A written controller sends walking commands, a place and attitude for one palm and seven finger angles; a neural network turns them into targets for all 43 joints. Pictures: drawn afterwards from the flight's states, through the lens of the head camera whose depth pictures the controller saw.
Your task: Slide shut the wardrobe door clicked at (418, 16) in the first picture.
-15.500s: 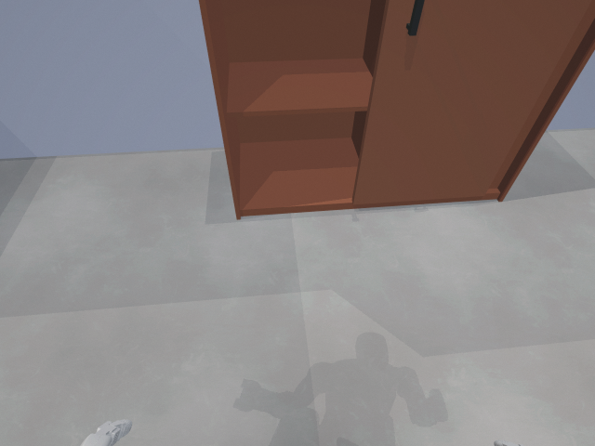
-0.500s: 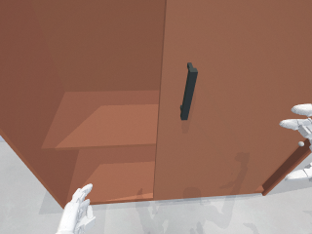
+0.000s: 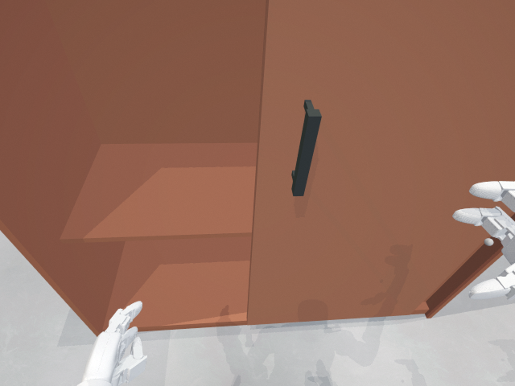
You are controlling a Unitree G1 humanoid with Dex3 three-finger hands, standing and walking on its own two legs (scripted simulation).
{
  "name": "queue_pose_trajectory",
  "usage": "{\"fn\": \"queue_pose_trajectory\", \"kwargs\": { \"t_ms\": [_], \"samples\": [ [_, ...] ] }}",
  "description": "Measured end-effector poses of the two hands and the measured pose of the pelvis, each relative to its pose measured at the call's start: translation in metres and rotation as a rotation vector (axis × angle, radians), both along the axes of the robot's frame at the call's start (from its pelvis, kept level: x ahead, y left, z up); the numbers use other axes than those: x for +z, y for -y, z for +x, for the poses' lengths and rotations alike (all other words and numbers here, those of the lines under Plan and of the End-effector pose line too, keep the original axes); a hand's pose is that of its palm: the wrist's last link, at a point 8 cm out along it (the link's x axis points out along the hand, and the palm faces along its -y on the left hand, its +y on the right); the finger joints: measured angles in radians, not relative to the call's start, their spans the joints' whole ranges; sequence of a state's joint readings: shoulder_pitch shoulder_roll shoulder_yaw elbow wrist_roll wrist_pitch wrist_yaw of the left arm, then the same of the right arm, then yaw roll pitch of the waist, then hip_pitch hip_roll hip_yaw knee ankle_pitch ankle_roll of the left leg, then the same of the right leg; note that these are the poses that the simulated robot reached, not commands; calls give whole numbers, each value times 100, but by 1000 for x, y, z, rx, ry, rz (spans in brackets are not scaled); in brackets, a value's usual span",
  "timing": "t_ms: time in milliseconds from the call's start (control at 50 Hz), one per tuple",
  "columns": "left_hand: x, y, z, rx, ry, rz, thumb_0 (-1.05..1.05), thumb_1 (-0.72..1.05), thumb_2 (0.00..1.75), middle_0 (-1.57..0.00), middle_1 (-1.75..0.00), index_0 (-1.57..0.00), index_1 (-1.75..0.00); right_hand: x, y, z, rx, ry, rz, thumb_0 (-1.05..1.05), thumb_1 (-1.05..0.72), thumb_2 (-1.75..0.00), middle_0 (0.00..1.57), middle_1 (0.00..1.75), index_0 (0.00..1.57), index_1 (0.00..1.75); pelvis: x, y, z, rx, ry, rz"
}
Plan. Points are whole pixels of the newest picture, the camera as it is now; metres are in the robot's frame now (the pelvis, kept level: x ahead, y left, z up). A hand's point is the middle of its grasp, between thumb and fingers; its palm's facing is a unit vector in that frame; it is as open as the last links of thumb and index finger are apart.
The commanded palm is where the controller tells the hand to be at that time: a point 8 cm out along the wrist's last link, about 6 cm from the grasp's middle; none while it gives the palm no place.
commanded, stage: raise the hand with hooked fingers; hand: right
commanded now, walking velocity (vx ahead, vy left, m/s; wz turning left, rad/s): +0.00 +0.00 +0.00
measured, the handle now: (302, 150) +0.47 -0.06 +0.14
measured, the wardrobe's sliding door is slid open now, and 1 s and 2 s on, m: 0.53 0.53 0.53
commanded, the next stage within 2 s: move the hooked fingers beside the handle in 0.02 s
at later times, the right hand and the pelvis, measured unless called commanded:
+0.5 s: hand (440, 218) +0.31 -0.23 +0.16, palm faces -0.06 +0.99 -0.08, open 14.0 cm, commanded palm +0.28 -0.28 +0.16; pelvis +0.01 +0.00 +0.00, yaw +0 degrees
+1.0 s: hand (404, 195) +0.36 -0.20 +0.15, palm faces -0.03 +1.00 -0.04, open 14.0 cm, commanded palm +0.33 -0.24 +0.15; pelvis +0.02 +0.03 +0.00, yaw +1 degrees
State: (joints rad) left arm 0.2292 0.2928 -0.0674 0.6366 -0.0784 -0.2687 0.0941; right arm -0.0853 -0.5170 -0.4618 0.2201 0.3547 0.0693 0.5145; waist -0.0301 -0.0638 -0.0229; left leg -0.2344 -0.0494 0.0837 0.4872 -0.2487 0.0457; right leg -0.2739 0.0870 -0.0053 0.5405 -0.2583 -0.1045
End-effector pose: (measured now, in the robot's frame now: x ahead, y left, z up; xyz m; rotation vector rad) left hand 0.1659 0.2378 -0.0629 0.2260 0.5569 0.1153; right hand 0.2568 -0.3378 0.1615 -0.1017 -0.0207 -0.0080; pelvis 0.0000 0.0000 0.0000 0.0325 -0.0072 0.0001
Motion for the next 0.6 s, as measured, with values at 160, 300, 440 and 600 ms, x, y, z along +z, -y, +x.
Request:
{"fn": "queue_pose_trajectory", "kwargs": {
  "t_ms": [160,300,440,600],
  "samples": [
    [3,8,9,-20,10,-1,1,90,90,-20,-30,-21,-30,10,-11,2,33,101,-19,-2,50,-30,30,120,30,120,1,0,7,2,0,1],
    [0,10,14,-27,2,-17,1,90,90,-20,-30,-21,-30,6,-10,8,19,51,13,-1,51,-30,30,120,30,120,1,1,8,-6,-6,0],
    [-4,9,14,-24,-28,-8,1,90,90,-20,-30,-21,-30,-4,-45,24,83,46,22,-2,51,-30,30,120,30,120,1,1,7,-10,-7,-3],
    [-8,2,7,19,-62,-27,1,90,90,-20,-30,-21,-30,6,-54,54,47,63,33,-2,51,-30,30,120,30,120,2,-6,12,2,-15,-13]
  ]
}}
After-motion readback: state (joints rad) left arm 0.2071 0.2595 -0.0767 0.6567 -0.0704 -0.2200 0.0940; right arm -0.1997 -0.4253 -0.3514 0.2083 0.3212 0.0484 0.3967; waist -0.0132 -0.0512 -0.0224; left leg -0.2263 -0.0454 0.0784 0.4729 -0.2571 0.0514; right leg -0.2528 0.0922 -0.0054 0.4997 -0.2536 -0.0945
